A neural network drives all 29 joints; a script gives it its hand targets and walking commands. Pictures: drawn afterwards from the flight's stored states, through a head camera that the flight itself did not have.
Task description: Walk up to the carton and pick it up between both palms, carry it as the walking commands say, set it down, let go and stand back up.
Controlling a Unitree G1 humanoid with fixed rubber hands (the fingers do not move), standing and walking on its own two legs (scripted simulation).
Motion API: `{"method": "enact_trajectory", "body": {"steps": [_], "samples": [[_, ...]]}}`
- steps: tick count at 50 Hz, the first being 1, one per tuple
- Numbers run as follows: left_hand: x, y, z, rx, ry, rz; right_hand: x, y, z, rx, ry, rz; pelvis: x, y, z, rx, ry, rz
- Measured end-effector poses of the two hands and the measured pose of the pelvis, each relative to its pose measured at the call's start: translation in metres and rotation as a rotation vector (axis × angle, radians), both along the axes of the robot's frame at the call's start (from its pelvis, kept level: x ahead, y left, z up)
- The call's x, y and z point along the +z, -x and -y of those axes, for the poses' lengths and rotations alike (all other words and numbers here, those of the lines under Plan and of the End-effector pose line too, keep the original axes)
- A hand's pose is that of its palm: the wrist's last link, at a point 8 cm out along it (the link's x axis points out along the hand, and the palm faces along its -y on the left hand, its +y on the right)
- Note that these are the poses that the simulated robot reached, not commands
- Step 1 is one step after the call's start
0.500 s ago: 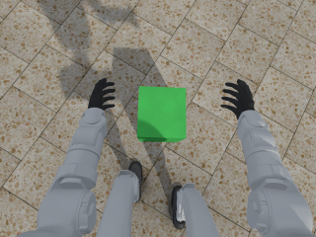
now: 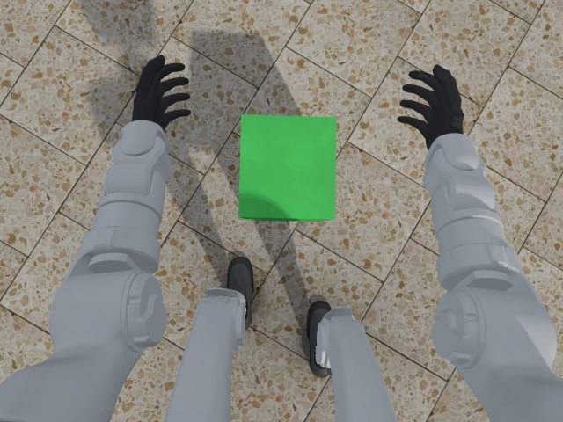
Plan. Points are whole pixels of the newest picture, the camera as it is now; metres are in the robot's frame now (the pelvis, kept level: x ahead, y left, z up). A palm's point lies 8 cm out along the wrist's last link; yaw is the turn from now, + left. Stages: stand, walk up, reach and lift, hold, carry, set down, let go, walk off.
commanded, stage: reach and lift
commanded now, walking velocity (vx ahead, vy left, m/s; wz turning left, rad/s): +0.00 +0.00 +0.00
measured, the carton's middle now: (285, 176) +0.48 +0.02 -0.51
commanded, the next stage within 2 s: none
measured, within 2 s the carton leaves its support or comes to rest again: neither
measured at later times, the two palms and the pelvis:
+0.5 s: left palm (182, 145) +0.49 +0.21 -0.27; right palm (393, 154) +0.50 -0.16 -0.26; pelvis -0.03 -0.01 -0.14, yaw -1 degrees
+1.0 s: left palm (202, 160) +0.49 +0.20 -0.40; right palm (369, 167) +0.50 -0.16 -0.39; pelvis -0.06 +0.00 -0.24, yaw -2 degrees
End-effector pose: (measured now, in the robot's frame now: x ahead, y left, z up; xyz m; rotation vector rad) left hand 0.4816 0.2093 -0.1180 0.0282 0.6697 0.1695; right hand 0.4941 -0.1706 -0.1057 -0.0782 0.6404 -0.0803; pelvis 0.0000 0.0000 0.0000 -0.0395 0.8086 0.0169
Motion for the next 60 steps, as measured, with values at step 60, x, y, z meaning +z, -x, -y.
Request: {"method": "enact_trajectory", "body": {"steps": [60], "samples": [[-0.323, -0.006, 0.011, 0.032, 0.002, -0.054, -0.325, -0.002, -0.017, 0.012, 0.002, -0.068, -0.259, 0.061, 0.008, -0.04, -0.013, 0.131]]}}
